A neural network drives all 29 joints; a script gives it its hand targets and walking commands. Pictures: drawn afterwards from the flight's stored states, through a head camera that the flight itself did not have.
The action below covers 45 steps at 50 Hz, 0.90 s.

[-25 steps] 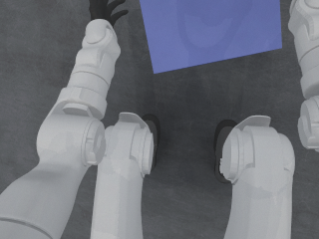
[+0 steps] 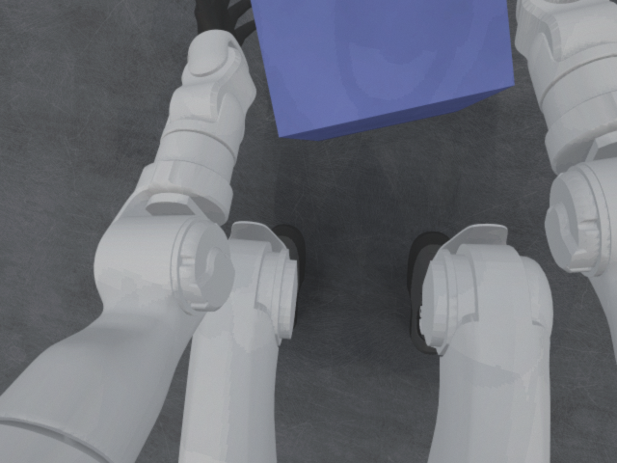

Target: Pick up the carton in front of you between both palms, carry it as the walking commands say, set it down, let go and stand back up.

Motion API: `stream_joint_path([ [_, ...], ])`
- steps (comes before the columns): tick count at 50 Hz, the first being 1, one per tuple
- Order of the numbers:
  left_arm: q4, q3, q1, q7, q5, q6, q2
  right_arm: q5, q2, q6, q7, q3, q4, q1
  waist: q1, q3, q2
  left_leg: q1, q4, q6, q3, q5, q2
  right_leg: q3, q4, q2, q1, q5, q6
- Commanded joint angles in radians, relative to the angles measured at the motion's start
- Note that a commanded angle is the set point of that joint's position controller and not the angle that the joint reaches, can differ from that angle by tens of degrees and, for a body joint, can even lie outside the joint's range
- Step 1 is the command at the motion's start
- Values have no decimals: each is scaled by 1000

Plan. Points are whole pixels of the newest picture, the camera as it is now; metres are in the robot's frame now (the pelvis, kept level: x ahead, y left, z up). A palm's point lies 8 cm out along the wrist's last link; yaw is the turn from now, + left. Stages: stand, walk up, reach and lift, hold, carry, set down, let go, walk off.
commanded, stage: reach and lift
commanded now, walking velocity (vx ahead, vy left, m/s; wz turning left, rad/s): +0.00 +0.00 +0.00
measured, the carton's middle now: (372, 35) +0.52 -0.04 -0.25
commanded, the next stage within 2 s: none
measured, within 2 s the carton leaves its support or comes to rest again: leaves its support in 0.12 s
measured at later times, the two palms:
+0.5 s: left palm (162, 25) +0.49 +0.09 -0.01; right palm out of the picture +0.50 -0.21 -0.02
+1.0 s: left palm out of the picture +0.47 +0.10 +0.14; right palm out of the picture +0.46 -0.20 +0.12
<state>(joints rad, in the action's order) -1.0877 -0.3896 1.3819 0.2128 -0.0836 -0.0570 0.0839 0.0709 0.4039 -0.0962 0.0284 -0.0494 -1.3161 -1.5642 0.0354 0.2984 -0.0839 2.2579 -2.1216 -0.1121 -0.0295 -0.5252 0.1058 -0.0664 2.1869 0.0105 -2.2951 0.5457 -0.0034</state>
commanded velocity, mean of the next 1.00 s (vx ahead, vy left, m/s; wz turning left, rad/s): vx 0.00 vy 0.00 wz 0.00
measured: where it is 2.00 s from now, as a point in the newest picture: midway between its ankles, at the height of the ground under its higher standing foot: (352, 305)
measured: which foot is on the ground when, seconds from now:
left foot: down 0.00-1.00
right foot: down 0.00-1.00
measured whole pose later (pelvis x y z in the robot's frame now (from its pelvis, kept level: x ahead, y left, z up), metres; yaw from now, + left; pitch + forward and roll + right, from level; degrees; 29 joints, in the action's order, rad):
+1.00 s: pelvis +0.03 +0.01 +0.18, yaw -6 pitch +38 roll +2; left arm -0.55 -0.45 0.74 0.14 0.12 -0.29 -0.14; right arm -0.14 0.07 -0.33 0.04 0.27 -0.75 -0.85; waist 0.02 -0.21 -0.03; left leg 1.71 -1.57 -0.07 -0.10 -0.52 0.12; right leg -0.11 1.58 0.10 -1.74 0.50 0.05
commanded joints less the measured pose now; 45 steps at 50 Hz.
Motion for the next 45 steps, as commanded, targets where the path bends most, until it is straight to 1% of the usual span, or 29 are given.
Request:
stream_joint_path([
  [1, 183, 229, 458, -235, 14, -26, -789, 0, -851, 6, -226, -58, 230, -349, -45, -1040, 150, -437, 82, 43, 148, 236, 73, 52, -209, 62, 555, -271, -31],
  [3, 223, 256, 463, -244, -6, -36, -852, 12, -904, 1, -233, -68, 283, -343, -49, -1112, 137, -453, 79, 41, 157, 275, 78, 62, -201, 69, 594, -318, -30],
  [5, 253, 293, 465, -249, -33, -47, -911, 33, -947, -4, -233, -97, 354, -358, -56, -1208, 144, -474, 74, 40, 161, 324, 80, 73, -192, 76, 656, -382, -26],
  [8, 310, 373, 455, -246, -78, -67, -991, 75, -996, -8, -214, -165, 500, -401, -64, -1420, 175, -522, 73, 37, 168, 381, 86, 91, -188, 83, 814, -478, -14],
  [10, 392, 437, 469, -241, -97, -82, -1026, 88, -1047, -23, -199, -202, 595, -406, -67, -1567, 206, -544, 88, 36, 176, 394, 90, 99, -200, 89, 939, -524, -2],
  [12, 491, 493, 481, -235, -103, -98, -1038, 92, -1105, -49, -184, -236, 674, -386, -64, -1683, 239, -563, 113, 37, 184, 384, 95, 110, -220, 99, 1034, -537, 12],
  [14, 573, 525, 489, -232, -91, -119, -1033, 86, -1156, -81, -176, -252, 719, -340, -56, -1725, 256, -582, 145, 42, 189, 343, 101, 121, -252, 110, 1060, -496, 24],
  [15, 595, 530, 486, -232, -76, -132, -1030, 78, -1181, -97, -177, -253, 719, -311, -49, -1707, 255, -584, 166, 45, 189, 307, 104, 124, -273, 116, 1043, -453, 27],
  [17, 584, 513, 467, -237, -36, -159, -1027, 53, -1224, -130, -186, -229, 672, -255, -26, -1592, 248, -556, 215, 52, 186, 204, 102, 126, -326, 123, 954, -317, 29],
  [19, 520, 466, 435, -246, 16, -185, -1031, 13, -1253, -157, -204, -176, 586, -208, -4, -1434, 238, -512, 260, 62, 178, 102, 98, 122, -384, 127, 842, -161, 27],
  [20, 484, 433, 418, -253, 46, -194, -1036, -12, -1265, -166, -213, -142, 540, -189, 5, -1365, 232, -502, 279, 66, 174, 71, 97, 119, -410, 129, 796, -102, 24],
  [22, 440, 382, 395, -265, 94, -208, -1053, -53, -1286, -176, -229, -80, 476, -166, 14, -1300, 216, -515, 321, 70, 168, 46, 97, 117, -451, 133, 750, -46, 19],
  [25, 411, 340, 377, -275, 139, -216, -1078, -100, -1308, -178, -243, -3, 423, -145, 10, -1289, 192, -569, 385, 68, 158, 48, 97, 124, -497, 139, 737, -48, 13],
  [27, 401, 332, 368, -283, 152, -219, -1094, -125, -1307, -175, -248, 32, 412, -131, -4, -1304, 173, -593, 422, 63, 154, 58, 97, 125, -527, 141, 765, -68, 8],
  [31, 403, 359, 328, -298, 155, -223, -1136, -150, -1320, -172, -251, 49, 433, -95, -28, -1368, 138, -662, 489, 52, 147, 89, 96, 130, -578, 145, 830, -127, 4],
  [36, 436, 443, 250, -312, 128, -234, -1189, -126, -1365, -177, -251, -23, 521, -51, -36, -1462, 122, -767, 556, 44, 134, 149, 95, 134, -631, 152, 939, -204, 8],
  [41, 481, 536, 166, -322, 89, -244, -1223, -78, -1418, -188, -247, -123, 613, 1, -31, -1506, 134, -863, 619, 44, 119, 190, 95, 129, -690, 157, 1061, -253, 18],
  [45, 493, 582, 91, -329, 71, -249, -1239, -55, -1452, -193, -239, -176, 653, 56, -24, -1484, 148, -924, 675, 48, 106, 203, 94, 119, -746, 158, 1148, -273, 26],
])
